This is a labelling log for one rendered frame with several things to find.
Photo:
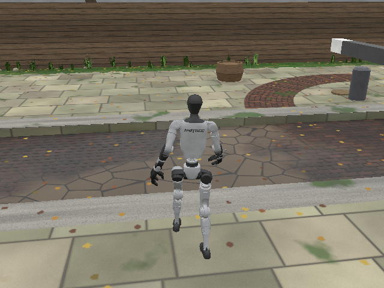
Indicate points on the robot left thigh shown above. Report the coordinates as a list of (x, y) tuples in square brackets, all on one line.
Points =
[(177, 178)]

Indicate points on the right robot upper arm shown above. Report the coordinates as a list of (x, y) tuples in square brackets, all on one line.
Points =
[(212, 127)]

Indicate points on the robot right hand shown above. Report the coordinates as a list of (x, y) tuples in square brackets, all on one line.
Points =
[(216, 162)]

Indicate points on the robot left forearm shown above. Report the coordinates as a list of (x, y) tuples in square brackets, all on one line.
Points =
[(161, 160)]

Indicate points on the robot right forearm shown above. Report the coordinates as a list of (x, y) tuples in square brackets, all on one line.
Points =
[(219, 155)]

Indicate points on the left robot shin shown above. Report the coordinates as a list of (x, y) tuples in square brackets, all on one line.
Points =
[(176, 207)]

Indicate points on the left robot upper arm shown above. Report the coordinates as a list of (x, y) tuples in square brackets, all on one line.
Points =
[(174, 126)]

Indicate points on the robot left hand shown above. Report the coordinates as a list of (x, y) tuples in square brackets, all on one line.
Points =
[(153, 176)]

